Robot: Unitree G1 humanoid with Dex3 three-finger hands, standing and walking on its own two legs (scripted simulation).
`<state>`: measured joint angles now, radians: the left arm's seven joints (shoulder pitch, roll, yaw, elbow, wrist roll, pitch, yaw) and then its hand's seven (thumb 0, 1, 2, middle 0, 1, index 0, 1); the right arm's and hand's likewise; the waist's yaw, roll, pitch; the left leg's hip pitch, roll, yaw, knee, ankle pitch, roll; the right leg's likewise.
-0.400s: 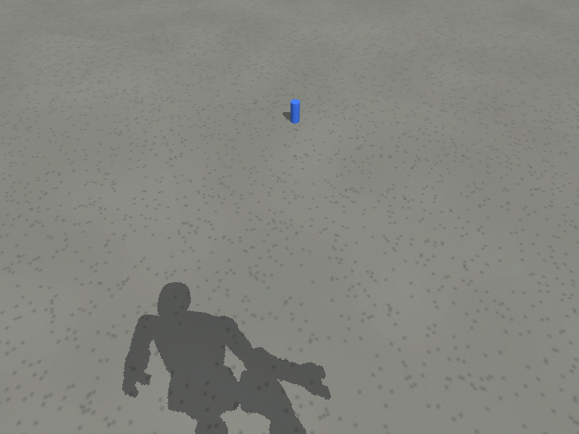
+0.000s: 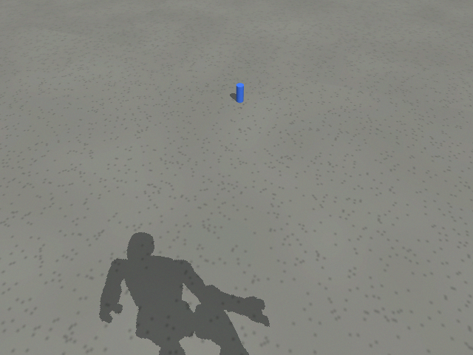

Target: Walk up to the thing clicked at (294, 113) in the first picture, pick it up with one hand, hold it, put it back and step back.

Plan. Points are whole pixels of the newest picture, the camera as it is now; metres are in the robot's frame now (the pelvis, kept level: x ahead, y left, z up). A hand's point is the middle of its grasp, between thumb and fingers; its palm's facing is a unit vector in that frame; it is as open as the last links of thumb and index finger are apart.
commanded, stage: stand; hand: left
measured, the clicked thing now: (239, 93) +1.89 +0.00 -0.72
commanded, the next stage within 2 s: walk up in 0.72 s
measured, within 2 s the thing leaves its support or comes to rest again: neither
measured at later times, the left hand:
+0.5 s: hand out of the picture +0.07 +0.25 -0.16, palm faces -0.03 -0.94 -0.35, open 7.4 cm
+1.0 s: hand out of the picture +0.14 +0.34 -0.15, palm faces -0.21 -0.88 -0.42, open 7.4 cm
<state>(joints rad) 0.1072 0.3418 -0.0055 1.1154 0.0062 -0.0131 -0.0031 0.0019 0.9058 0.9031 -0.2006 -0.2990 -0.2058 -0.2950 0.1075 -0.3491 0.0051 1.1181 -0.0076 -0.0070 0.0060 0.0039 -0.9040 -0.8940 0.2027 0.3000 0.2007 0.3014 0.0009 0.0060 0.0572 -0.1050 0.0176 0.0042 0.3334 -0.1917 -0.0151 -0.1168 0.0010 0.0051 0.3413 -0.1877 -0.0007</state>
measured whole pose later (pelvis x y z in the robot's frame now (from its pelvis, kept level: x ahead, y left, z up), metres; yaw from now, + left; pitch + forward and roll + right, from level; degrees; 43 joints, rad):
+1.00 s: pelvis +0.05 +0.07 -0.01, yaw -13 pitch +2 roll -1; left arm 0.29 0.41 0.06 1.01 0.01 -0.04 -0.03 0.00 0.90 0.90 -0.21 -0.30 -0.21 -0.30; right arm 0.12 -0.49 -0.10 0.88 -0.05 -0.01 0.12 0.01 -0.91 -0.89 0.20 0.30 0.20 0.30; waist 0.01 0.07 0.01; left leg -0.34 0.00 -0.13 0.62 -0.42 0.01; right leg -0.22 0.03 0.26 0.43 -0.27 0.01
